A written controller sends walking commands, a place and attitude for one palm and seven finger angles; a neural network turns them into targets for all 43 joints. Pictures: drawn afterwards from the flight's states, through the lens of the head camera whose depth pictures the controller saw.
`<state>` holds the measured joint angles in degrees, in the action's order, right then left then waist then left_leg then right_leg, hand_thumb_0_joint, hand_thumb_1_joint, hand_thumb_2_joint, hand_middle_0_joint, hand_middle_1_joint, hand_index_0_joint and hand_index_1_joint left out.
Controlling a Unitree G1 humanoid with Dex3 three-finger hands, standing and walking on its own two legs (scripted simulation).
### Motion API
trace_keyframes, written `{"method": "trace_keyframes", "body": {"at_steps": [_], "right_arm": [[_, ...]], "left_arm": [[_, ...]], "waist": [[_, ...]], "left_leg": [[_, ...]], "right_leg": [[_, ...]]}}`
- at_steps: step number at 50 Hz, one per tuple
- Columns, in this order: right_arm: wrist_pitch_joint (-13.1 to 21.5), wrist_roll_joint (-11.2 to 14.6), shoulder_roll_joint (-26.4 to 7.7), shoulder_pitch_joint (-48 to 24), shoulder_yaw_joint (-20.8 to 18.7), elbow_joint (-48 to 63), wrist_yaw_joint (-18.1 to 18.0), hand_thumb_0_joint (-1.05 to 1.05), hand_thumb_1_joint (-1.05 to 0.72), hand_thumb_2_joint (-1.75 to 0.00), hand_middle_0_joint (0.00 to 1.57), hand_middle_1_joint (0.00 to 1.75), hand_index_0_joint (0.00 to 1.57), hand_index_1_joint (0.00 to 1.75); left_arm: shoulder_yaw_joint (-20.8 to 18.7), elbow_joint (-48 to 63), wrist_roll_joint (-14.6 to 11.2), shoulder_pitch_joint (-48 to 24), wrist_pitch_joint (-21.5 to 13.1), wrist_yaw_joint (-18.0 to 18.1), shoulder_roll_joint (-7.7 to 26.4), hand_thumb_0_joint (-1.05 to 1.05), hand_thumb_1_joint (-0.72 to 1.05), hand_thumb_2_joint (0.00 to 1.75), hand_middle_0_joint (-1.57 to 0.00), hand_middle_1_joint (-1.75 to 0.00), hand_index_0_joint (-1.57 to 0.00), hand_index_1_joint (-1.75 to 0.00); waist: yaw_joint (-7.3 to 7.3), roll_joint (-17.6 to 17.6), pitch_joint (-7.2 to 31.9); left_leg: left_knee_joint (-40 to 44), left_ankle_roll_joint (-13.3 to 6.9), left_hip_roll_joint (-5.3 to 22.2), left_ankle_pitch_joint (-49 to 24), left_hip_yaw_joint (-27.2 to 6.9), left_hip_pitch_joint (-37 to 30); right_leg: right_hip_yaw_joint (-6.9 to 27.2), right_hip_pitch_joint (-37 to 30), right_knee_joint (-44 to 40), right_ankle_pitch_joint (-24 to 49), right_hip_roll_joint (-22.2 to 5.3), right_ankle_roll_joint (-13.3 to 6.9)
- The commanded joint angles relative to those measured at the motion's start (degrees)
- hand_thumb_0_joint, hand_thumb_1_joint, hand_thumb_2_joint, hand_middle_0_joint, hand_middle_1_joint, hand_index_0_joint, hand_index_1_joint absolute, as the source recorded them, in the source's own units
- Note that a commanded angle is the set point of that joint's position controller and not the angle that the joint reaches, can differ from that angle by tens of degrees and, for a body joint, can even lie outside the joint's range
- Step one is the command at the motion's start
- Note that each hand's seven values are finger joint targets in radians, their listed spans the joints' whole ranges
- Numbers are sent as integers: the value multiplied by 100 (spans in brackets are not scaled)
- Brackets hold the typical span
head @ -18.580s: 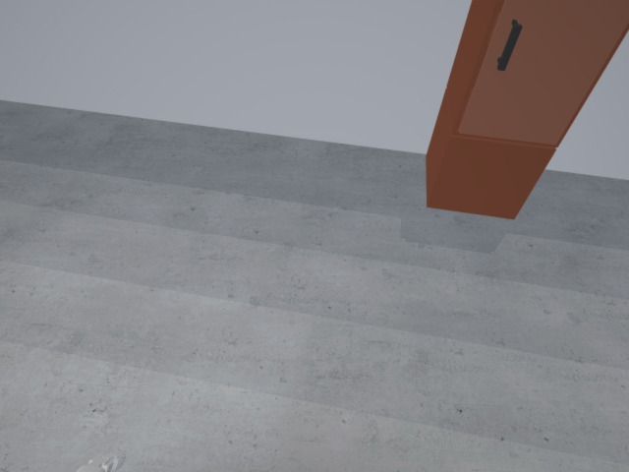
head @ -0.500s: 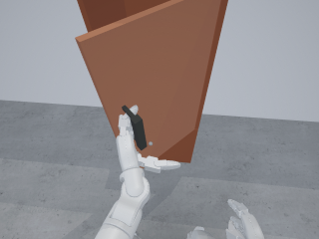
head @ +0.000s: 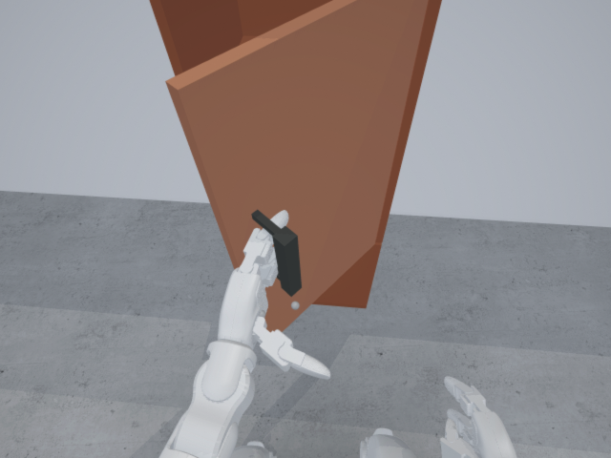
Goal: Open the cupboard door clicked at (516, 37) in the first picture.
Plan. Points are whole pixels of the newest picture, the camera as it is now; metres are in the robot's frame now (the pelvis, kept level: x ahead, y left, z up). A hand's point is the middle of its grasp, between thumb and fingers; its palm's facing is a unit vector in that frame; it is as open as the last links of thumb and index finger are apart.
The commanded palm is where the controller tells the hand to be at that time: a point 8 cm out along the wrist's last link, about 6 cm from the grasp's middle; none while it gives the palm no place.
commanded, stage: slide the hand sideways off the handle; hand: left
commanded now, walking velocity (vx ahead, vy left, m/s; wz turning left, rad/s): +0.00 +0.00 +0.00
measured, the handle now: (277, 254) +0.36 +0.05 +0.06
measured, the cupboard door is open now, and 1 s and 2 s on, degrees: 51 51 51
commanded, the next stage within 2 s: draw the hand back to the body in 0.78 s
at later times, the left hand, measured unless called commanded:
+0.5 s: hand (249, 346) +0.24 +0.08 +0.06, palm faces -0.11 -0.99 -0.03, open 16.4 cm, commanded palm +0.22 +0.14 +0.06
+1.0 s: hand (217, 365) +0.22 +0.11 +0.07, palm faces -0.11 -0.99 -0.06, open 16.3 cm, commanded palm +0.19 +0.17 +0.08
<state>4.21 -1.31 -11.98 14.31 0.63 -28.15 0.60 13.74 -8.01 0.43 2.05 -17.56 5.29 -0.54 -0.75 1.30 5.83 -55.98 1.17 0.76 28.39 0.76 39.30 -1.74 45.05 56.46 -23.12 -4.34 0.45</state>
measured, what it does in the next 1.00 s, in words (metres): stands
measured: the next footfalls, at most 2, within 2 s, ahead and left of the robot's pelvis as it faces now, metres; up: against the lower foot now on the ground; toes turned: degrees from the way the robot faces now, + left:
none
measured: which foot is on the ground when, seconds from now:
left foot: down 0.00-1.00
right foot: down 0.00-1.00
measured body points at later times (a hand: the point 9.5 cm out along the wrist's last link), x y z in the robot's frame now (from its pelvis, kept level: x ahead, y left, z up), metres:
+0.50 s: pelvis +0.01 +0.00 -0.01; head +0.07 -0.02 +0.44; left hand +0.24 +0.13 +0.06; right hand +0.21 -0.22 -0.09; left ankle -0.01 +0.13 -0.68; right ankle +0.05 -0.13 -0.68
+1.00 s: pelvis +0.01 +0.00 -0.02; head +0.07 -0.02 +0.43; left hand +0.22 +0.16 +0.07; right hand +0.20 -0.23 -0.09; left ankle -0.01 +0.13 -0.68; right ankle +0.05 -0.13 -0.68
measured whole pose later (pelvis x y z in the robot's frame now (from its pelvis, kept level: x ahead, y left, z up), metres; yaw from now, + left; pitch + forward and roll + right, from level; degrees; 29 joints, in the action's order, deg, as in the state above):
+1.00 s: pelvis +0.01 +0.00 -0.02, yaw +1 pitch +13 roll +0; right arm 6.8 0.4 -12.8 15.5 0.8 -22.4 -2.3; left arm 4.6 18.2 -6.3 28.1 -15.5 -7.0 9.5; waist 0.2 2.1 7.0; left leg -64.3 1.8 1.7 33.3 -1.6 43.9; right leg -3.7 48.4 63.0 -27.5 -3.7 0.1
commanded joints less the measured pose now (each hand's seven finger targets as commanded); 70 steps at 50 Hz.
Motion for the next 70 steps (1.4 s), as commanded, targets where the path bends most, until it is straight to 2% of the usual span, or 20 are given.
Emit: {"method": "trace_keyframes", "body": {"at_steps": [1, 4, 6, 8, 11, 17, 20, 22, 29, 32, 36, 44, 46, 47, 52, 57, 60, 64, 69, 70], "right_arm": [[217, 32, -573, -396, -228, 1082, -11, 0, -90, -90, 20, 30, 20, 30], [205, 51, -550, -382, -199, 1133, -55, 0, -90, -90, 20, 30, 20, 30], [234, 55, -558, -395, -197, 1171, -85, 0, -90, -90, 20, 30, 20, 30], [260, 61, -559, -335, -192, 1158, -117, 0, -90, -90, 20, 30, 20, 30], [312, 76, -588, -315, -204, 1172, -146, 0, -90, -90, 20, 30, 20, 30], [395, 88, -567, -239, -223, 1314, -135, 0, -90, -90, 20, 30, 20, 30], [393, 70, -581, -200, -217, 1365, -146, 0, -90, -90, 20, 30, 20, 30], [409, 68, -593, -221, -214, 1377, -170, 0, -90, -90, 20, 30, 20, 30], [483, 110, -619, -153, -227, 1421, -229, 0, -90, -90, 20, 30, 20, 30], [541, 130, -642, -153, -228, 1470, -236, 0, -90, -90, 20, 30, 20, 30], [559, 144, -661, -135, -260, 1513, -248, 0, -90, -90, 20, 30, 20, 30], [643, 140, -685, -97, -241, 1533, -274, 0, -90, -90, 20, 30, 20, 30], [614, 161, -705, -105, -254, 1576, -298, 0, -90, -90, 20, 30, 20, 30], [599, 179, -674, -114, -250, 1639, -307, 0, -90, -90, 20, 30, 20, 30], [604, 273, -668, -132, -166, 1585, -375, 0, -90, -90, 20, 30, 20, 30], [689, 303, -714, -172, -117, 1538, -414, 0, -90, -90, 20, 30, 20, 30], [741, 316, -719, -182, -113, 1491, -440, 0, -90, -90, 20, 30, 20, 30], [826, 345, -722, -223, -76, 1408, -464, 0, -90, -90, 20, 30, 20, 30], [990, 368, -749, -256, -42, 1277, -494, 0, -90, -90, 20, 30, 20, 30], [901, 240, -695, -202, -90, 1239, -657, 0, -90, -90, 20, 30, 20, 30]], "left_arm": [[-157, 1715, 76, -422, -368, -78, 186, 0, -50, 30, -15, -30, -15, -30], [-147, 1948, -40, -169, -312, -155, 156, 0, -50, 30, -15, -30, -15, -30], [-144, 2225, -62, -109, -304, -210, 208, 0, -50, 30, -15, -30, -15, -30], [-203, 2199, -143, 117, -289, -297, 245, 0, -50, 30, -15, -30, -15, -30], [-314, 2449, -189, 385, -297, -469, 420, 0, -50, 30, -15, -30, -15, -30], [-308, 2957, -306, 1317, -251, -692, 438, 0, -50, 30, -15, -30, -15, -30], [-377, 3104, -284, 1430, -235, -727, 570, 0, -50, 30, -15, -30, -15, -30], [-477, 3192, -295, 1464, -251, -766, 696, 0, -50, 30, -15, -30, -15, -30], [-889, 3397, -546, 2016, -316, -1007, 951, 0, -50, 30, -15, -30, -15, -30], [-778, 3546, -616, 2171, -321, -1137, 900, 0, -50, 30, -15, -30, -15, -30], [-996, 3609, -694, 2617, -295, -1254, 1089, 0, -50, 30, -15, -30, -15, -30], [-931, 3748, -685, 2274, -358, -1213, 1090, 0, -50, 30, -15, -30, -15, -30], [-1385, 4033, -707, 2427, -319, -1160, 1523, 0, -50, 30, -15, -30, -15, -30], [-1359, 4148, -728, 2575, -268, -1170, 1456, 0, -50, 30, -15, -30, -15, -30], [-1492, 4113, -963, 2579, 81, -1280, 1447, 0, -50, 30, -15, -30, -15, -30], [-1717, 4076, -1134, 2677, 336, -1484, 1606, 0, -50, 30, -15, -30, -15, -30], [-2034, 4144, -1246, 2711, 410, -1569, 1782, 0, -50, 30, -15, -30, -15, -30], [-2308, 4247, -1422, 2612, 437, -1688, 1926, 0, -50, 30, -15, -30, -15, -30], [-2488, 4351, -1572, 2519, 569, -1891, 2043, 0, -32, 37, -16, -30, -16, -30], [-2649, 4919, -657, 2471, 734, -1005, 2869, 0, -29, 39, -16, -30, -16, -30]], "waist": [[116, -505, 1480], [50, -507, 1318], [41, -440, 1397], [0, -612, 1248], [8, -457, 1328], [38, -302, 1446], [-16, -478, 1293], [-43, -394, 1217], [31, -341, 1343], [-19, -285, 1310], [52, -343, 1324], [-62, -353, 1149], [106, -174, 1394], [136, -115, 1509], [41, -258, 1121], [75, -191, 790], [129, -226, 775], [160, -34, 658], [177, 75, 660], [455, 125, 787]], "left_leg": [[817, -165, -227, -1049, -24, -126], [773, -164, -233, -955, -17, -96], [735, -169, -233, -1014, -53, -117], [688, -172, -231, -948, -53, -29], [607, -175, -240, -1078, -77, -58], [493, -143, -233, -1474, -96, -97], [419, -151, -236, -1314, -122, 56], [337, -163, -241, -1194, -110, 143], [222, -148, -253, -1228, -101, 242], [182, -152, -246, -1295, -124, 249], [135, -155, -249, -1340, -125, 337], [10, -151, -247, -860, -150, 538], [112, -157, -252, -1007, -138, 406], [176, -166, -263, -1108, -105, 252], [462, -167, -238, -1055, -118, 73], [732, -159, -218, -961, -152, -106], [847, -150, -213, -953, -146, -250], [995, -141, -204, -1084, -155, -458], [1193, -144, -176, -1380, -214, -814], [1533, -167, -91, -1466, -69, -899]], "right_leg": [[-58, -1576, -733, 973, 283, -252], [-65, -1506, -747, 930, 293, -224], [-74, -1495, -701, 955, 299, -225], [-64, -1463, -738, 936, 297, -192], [-60, -1446, -658, 1059, 306, -209], [-112, -1478, -457, 1519, 300, -202], [-95, -1382, -450, 1382, 304, -180], [-57, -1278, -456, 1232, 298, -172], [-36, -1344, -383, 1226, 323, -182], [-68, -1266, -325, 1277, 323, -168], [-53, -1318, -297, 1308, 336, -170], [-31, -925, -296, 607, 328, -160], [-22, -1213, -306, 698, 347, -205], [-21, -1339, -344, 854, 344, -192], [-102, -1489, -693, 790, 393, -132], [-156, -1609, -946, 628, 391, -115], [-164, -1751, -1064, 597, 402, -113], [-187, -1915, -1198, 728, 413, -122], [-282, -2141, -1312, 1093, 438, -114], [-43, -2482, -1580, 1074, 308, -171]]}}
